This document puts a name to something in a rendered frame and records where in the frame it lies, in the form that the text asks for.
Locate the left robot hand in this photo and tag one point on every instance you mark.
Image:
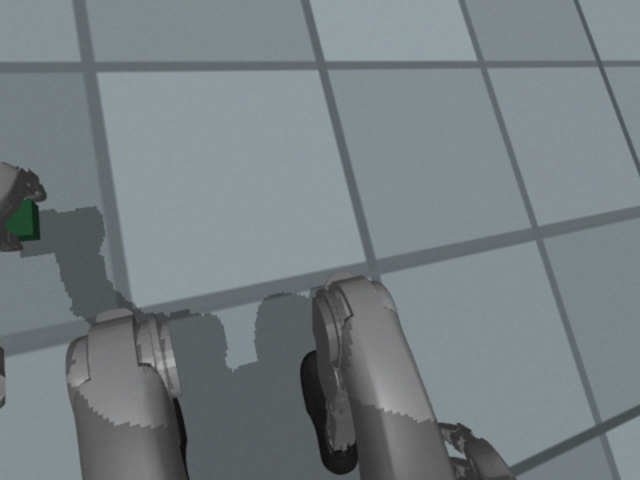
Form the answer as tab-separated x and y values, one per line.
15	185

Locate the right robot foot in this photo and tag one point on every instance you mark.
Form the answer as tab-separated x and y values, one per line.
338	462

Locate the small box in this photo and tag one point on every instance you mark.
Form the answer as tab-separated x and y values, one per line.
25	222

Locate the right robot hand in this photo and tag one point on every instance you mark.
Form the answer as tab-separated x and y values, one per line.
483	461

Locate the left robot foot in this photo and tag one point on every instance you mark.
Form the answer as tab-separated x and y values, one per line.
182	431

